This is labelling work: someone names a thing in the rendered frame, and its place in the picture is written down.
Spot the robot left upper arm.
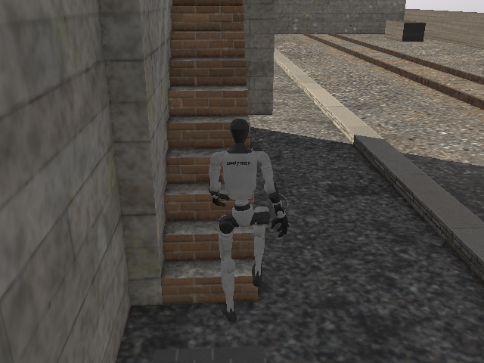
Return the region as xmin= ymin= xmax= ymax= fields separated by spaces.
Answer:
xmin=209 ymin=151 xmax=225 ymax=192

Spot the left robot hand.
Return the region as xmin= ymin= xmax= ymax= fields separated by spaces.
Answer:
xmin=213 ymin=194 xmax=230 ymax=206

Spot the right robot forearm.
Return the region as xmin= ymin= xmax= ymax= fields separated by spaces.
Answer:
xmin=268 ymin=182 xmax=286 ymax=219

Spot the robot left foot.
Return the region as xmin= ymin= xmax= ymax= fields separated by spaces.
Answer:
xmin=221 ymin=305 xmax=237 ymax=322

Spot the left robot forearm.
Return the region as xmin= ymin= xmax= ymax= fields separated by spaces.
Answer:
xmin=209 ymin=182 xmax=220 ymax=199

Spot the robot right upper arm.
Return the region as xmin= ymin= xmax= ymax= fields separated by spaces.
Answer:
xmin=256 ymin=151 xmax=276 ymax=194

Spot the right robot hand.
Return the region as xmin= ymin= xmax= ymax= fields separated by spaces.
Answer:
xmin=271 ymin=215 xmax=289 ymax=237

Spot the right robot shin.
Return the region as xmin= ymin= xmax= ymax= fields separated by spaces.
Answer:
xmin=254 ymin=225 xmax=265 ymax=276

